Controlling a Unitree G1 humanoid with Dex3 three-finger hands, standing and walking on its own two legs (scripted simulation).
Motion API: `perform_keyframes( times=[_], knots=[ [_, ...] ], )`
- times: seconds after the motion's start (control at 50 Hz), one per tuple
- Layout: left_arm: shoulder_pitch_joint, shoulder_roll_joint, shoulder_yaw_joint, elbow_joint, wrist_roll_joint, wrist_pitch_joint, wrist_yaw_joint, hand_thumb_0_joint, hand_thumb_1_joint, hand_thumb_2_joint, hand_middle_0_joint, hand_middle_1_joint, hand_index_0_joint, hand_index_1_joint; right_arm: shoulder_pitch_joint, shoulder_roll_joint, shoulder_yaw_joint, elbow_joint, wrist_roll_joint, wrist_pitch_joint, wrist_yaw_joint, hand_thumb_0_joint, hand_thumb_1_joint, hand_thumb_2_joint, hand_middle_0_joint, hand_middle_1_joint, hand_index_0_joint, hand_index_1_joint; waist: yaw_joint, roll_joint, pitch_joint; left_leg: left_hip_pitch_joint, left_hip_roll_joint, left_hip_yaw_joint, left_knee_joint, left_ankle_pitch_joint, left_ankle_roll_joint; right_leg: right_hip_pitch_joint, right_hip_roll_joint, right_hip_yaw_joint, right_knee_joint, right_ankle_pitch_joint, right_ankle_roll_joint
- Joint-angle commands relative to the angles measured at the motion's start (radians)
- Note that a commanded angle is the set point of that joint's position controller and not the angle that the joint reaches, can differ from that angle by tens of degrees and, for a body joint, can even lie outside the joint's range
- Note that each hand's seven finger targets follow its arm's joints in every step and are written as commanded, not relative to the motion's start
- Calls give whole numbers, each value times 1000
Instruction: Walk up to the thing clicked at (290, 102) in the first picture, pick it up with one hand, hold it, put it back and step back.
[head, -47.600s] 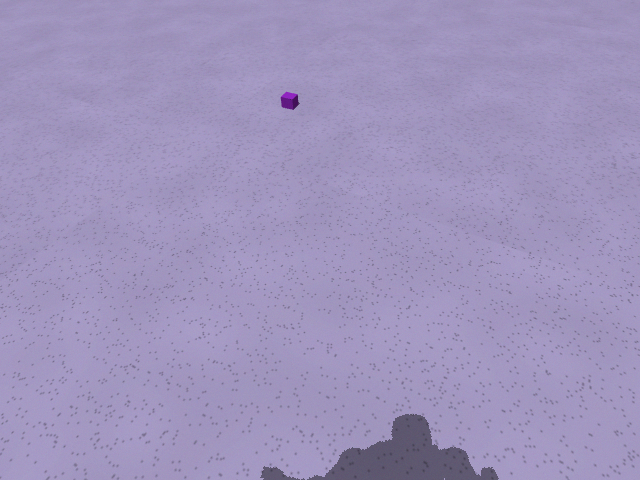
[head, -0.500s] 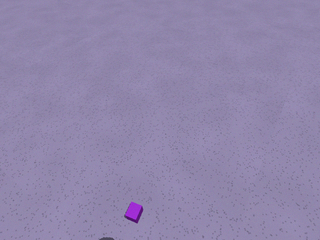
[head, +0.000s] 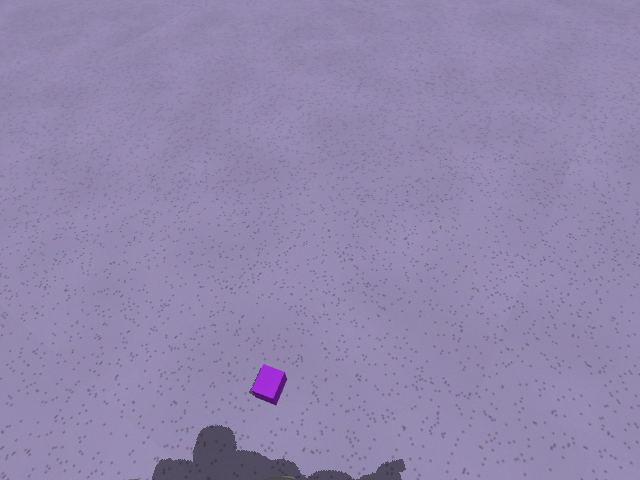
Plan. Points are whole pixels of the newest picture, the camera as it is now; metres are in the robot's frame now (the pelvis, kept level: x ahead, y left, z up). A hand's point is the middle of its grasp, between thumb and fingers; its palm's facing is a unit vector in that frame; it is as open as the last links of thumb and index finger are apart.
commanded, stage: step back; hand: left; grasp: from above
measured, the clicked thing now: (269, 384) +0.46 +0.21 -0.74
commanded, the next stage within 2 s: none
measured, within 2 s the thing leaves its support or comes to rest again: neither
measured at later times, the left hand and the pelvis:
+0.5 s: hand out of the picture +0.03 +0.30 -0.17, palm faces -0.09 -0.92 -0.37, open 7.4 cm; pelvis -0.09 +0.04 -0.02, yaw -3 degrees
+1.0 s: hand out of the picture -0.09 +0.34 -0.16, palm faces +0.00 -0.93 -0.36, open 7.4 cm; pelvis -0.22 +0.07 -0.01, yaw -1 degrees
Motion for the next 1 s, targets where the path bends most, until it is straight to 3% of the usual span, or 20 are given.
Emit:
perform_keyframes(
  times=[0.0,0.04,0.08,0.1,0.12,0.14,0.2,0.34,0.46,0.5,0.52,0.54,0.6,0.74,0.8,0.82,0.84,0.86,0.9,0.98],
  knots=[
    [-122,272,63,-159,19,-15,28,0,900,900,-200,-300,-200,-300,117,-178,-57,-89,6,-4,-9,0,-900,-900,200,300,200,300,-34,-166,-160,-3,33,-12,54,-44,12,-1,-278,186,-12,484,-195],
    [-87,268,58,-170,13,-2,26,0,900,900,-200,-300,-200,-300,125,-163,-56,-93,-11,-12,-9,0,-900,-900,200,300,200,300,-13,-147,-183,21,27,34,-155,58,-1,48,-230,154,85,445,-158],
    [-73,250,52,-183,-8,19,19,0,900,900,-200,-300,-200,-300,149,-168,-67,-93,-32,-26,-13,0,-900,-900,200,300,200,300,-24,-77,-163,92,42,36,-397,393,-2,1,-161,116,200,327,-99],
    [-29,194,44,-197,-21,26,18,0,900,900,-200,-300,-200,-300,108,-254,-87,-120,-51,-35,-16,0,-900,-900,200,300,200,300,11,112,-167,140,220,-215,-433,637,49,-113,-14,77,332,93,-40],
    [-32,187,44,-202,-21,33,27,0,900,900,-200,-300,-200,-300,72,-350,-99,-142,-40,-40,-12,0,-900,-900,200,300,200,300,-2,248,-175,136,357,-378,-442,804,171,-206,127,123,495,-408,-16],
    [-54,213,55,-190,-10,35,39,0,900,900,-200,-300,-200,-300,92,-357,-103,-149,-35,-43,-15,0,-900,-900,200,300,200,300,-41,224,-199,95,393,-462,-442,760,229,-187,138,228,635,-474,-14],
    [9,208,55,-166,-26,36,40,0,900,900,-200,-300,-200,-300,3,-251,-71,-176,-25,-47,-34,0,-900,-900,200,300,200,300,26,142,-234,225,270,-199,-325,815,171,-296,127,248,761,-318,-14],
    [11,208,61,-211,-11,18,29,0,900,900,-200,-300,-200,-300,113,-230,-75,-190,-17,-42,-50,0,-900,-900,200,300,200,300,-48,126,-217,384,292,-195,-285,819,220,-298,85,181,495,-308,44],
    [147,193,68,-166,4,-3,14,0,900,900,-200,-300,-200,-300,37,-257,-71,-226,-7,-26,-38,0,-900,-900,200,300,200,300,12,140,-249,156,242,-139,-236,541,148,12,57,39,2,-34,-10],
    [173,263,82,-175,26,-13,13,0,900,900,-200,-300,-200,-300,26,-214,-58,-241,6,-24,-31,0,-900,-900,200,300,200,300,15,-24,-240,-73,153,-85,-151,293,45,105,-99,269,-29,81,-84],
    [127,355,102,-192,8,-7,7,0,900,900,-200,-300,-200,-300,-26,-180,-57,-247,11,-22,-33,0,-900,-900,200,300,200,300,45,-239,-160,-110,-40,42,49,0,-13,-44,-279,487,-132,137,-239],
    [73,368,104,-236,21,-14,10,0,900,900,-200,-300,-200,-300,-27,-192,-62,-236,2,-17,-38,0,-900,-900,200,300,200,300,51,-253,-115,-103,-63,-30,274,-200,-27,-132,-378,588,-152,235,-319],
    [-51,278,82,-277,15,-15,26,0,900,900,-200,-300,-200,-300,71,-192,-61,-200,9,-16,-35,0,-900,-900,200,300,200,300,-24,-137,-87,-127,-97,-102,409,-87,-29,-116,-228,317,-79,367,-227],
    [57,259,77,-312,16,0,39,0,900,900,-200,-300,-200,-300,91,-173,-49,-222,-8,-35,-38,0,-900,-900,200,300,200,300,35,-201,-216,-107,14,-10,-77,-97,-42,201,-226,280,83,548,-195],
    [46,257,63,-323,-2,21,24,0,900,900,-200,-300,-200,-300,151,-177,-71,-188,-26,-49,-30,0,-900,-900,200,300,200,300,2,-119,-214,141,15,32,-414,293,-18,15,-135,202,207,366,-103],
    [78,213,54,-332,-6,26,19,0,900,900,-200,-300,-200,-300,138,-248,-89,-204,-44,-55,-32,0,-900,-900,200,300,200,300,15,28,-215,235,186,-199,-426,424,36,-173,-35,168,302,112,-47],
    [16,218,59,-346,-12,24,28,0,900,900,-200,-300,-200,-300,93,-368,-105,-226,-32,-52,-20,0,-900,-900,200,300,200,300,-20,256,-190,124,390,-428,-469,550,195,-253,125,94,474,-374,-9],
    [-25,247,78,-328,3,25,42,0,900,900,-200,-300,-200,-300,106,-372,-109,-224,-35,-55,-23,0,-900,-900,200,300,200,300,-61,201,-167,25,440,-513,-478,533,267,-226,129,234,658,-454,-5],
    [43,220,75,-298,-14,31,37,0,900,900,-200,-300,-200,-300,16,-269,-73,-229,-31,-57,-33,0,-900,-900,200,300,200,300,21,76,-160,101,311,-266,-407,602,186,-296,132,288,777,-333,-19],
    [130,228,85,-262,-3,29,27,0,900,900,-200,-300,-200,-300,23,-220,-69,-246,-28,-55,-42,0,-900,-900,200,300,200,300,17,98,-167,193,276,-197,-374,596,194,-324,131,243,816,-256,33]
  ],
)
